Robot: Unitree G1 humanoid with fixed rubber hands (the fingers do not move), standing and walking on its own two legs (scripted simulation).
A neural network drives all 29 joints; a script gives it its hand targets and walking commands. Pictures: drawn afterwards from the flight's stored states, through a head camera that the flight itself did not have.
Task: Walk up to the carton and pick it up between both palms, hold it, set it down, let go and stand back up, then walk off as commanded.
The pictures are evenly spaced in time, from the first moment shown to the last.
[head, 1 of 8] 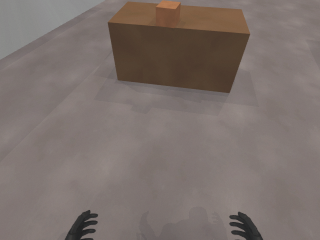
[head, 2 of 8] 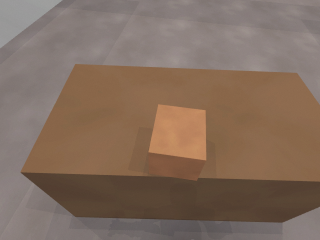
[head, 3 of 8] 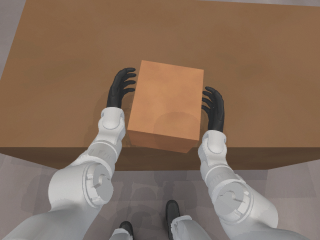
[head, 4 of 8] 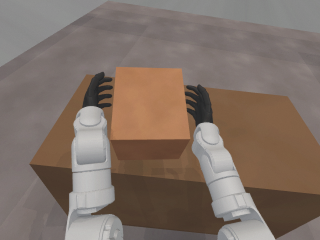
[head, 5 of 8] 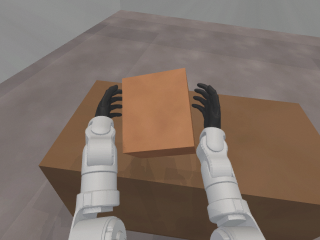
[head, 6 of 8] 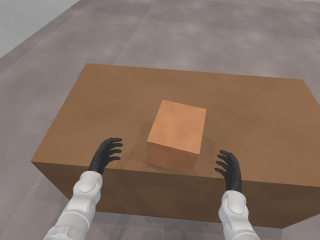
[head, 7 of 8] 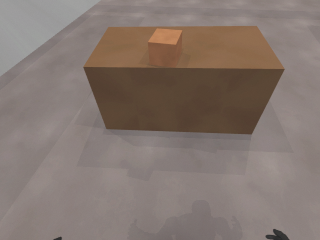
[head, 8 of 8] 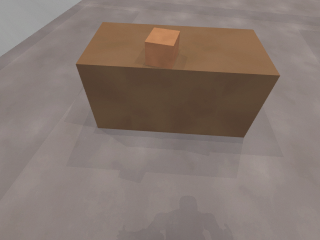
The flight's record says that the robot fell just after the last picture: no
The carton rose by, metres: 0.24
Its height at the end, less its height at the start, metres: +0.00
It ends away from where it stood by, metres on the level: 0.02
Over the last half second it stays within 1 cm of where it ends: yes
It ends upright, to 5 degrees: yes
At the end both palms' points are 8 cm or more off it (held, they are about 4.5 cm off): yes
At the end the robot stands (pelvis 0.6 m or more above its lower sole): yes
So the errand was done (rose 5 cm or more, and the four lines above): yes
